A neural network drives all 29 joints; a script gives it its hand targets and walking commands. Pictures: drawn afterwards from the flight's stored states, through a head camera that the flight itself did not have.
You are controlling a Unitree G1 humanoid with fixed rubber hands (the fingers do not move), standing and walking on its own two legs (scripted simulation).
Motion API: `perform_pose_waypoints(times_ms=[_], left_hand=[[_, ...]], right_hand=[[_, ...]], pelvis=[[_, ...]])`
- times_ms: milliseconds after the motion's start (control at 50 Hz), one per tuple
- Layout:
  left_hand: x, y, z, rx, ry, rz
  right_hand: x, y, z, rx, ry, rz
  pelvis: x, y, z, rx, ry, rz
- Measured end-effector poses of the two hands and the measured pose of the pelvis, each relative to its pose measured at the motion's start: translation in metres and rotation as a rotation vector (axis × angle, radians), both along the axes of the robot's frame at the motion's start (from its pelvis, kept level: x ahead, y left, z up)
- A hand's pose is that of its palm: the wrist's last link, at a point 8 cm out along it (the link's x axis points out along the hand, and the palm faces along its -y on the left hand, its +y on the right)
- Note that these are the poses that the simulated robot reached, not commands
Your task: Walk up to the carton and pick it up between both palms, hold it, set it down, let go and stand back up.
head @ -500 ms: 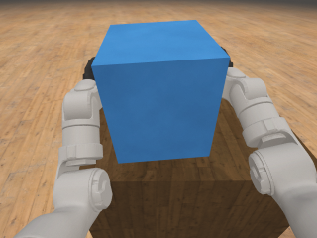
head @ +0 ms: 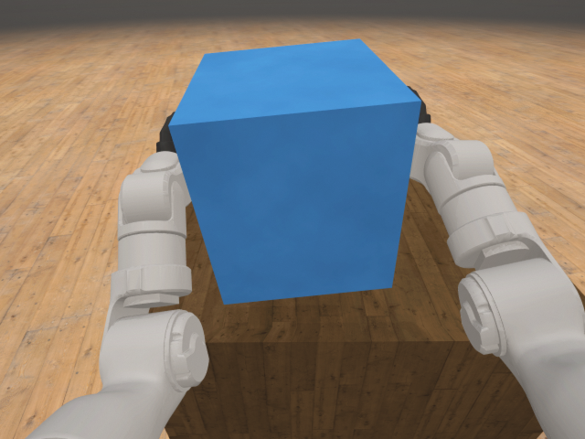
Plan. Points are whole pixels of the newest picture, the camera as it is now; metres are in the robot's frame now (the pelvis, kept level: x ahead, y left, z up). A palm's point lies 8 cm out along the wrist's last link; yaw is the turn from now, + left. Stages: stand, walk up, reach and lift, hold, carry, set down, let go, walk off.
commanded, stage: hold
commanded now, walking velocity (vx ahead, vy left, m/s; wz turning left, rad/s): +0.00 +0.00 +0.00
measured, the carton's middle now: (294, 166) +0.39 +0.00 +0.25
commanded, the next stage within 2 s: none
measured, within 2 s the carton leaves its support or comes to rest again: neither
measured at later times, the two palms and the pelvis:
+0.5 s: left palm (173, 168) +0.37 +0.16 +0.26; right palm (411, 141) +0.38 -0.15 +0.29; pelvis +0.00 +0.00 +0.00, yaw +0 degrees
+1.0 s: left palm (173, 166) +0.37 +0.16 +0.27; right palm (413, 141) +0.37 -0.15 +0.29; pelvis +0.00 +0.00 +0.00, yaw +0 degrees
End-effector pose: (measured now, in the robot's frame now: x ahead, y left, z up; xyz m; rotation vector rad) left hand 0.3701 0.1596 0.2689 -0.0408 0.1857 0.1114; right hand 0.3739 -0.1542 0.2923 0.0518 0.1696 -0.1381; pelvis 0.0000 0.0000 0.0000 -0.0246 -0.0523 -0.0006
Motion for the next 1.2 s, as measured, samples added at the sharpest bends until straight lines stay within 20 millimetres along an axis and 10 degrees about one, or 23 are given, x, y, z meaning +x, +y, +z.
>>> perform_pose_waypoints(times_ms=[1200], left_hand=[[0.0023,0.0011,-0.0010,0.002,-0.005,-0.004]], right_hand=[[0.0004,0.0011,-0.0016,-0.003,0.010,-0.003]], pelvis=[[0.0005,0.0019,-0.0001,-0.002,0.010,-0.001]])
